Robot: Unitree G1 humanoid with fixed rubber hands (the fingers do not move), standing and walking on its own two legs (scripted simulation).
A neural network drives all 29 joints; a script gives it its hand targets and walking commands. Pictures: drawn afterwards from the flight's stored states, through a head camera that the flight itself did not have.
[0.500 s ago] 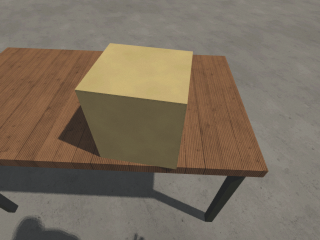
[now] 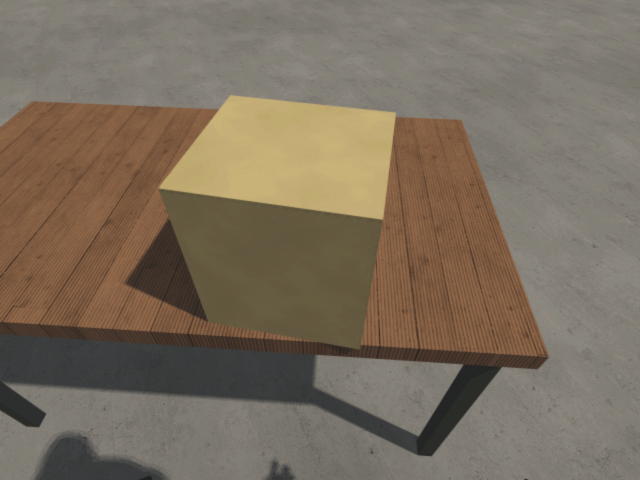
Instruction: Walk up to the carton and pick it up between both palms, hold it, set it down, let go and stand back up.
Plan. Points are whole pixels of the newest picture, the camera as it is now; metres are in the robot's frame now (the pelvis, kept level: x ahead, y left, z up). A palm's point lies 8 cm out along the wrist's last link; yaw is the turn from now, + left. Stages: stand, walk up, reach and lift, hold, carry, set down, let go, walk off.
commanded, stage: walk up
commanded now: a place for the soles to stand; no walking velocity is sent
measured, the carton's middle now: (296, 224) +0.49 +0.07 +0.06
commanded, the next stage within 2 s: none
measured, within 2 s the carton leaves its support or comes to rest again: neither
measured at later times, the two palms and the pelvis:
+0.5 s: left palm out of the picture +0.02 +0.37 -0.11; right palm out of the picture +0.13 -0.20 -0.11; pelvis +0.01 +0.07 -0.02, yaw +2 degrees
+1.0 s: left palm out of the picture +0.16 +0.38 -0.09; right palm out of the picture +0.15 -0.17 -0.08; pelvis +0.03 +0.11 -0.01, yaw -4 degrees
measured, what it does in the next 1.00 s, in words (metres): steps to the left: left foot, then right foot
